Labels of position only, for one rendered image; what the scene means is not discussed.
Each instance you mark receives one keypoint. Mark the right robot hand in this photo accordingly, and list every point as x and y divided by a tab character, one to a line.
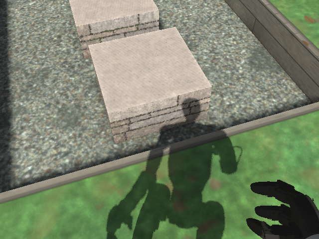
299	221

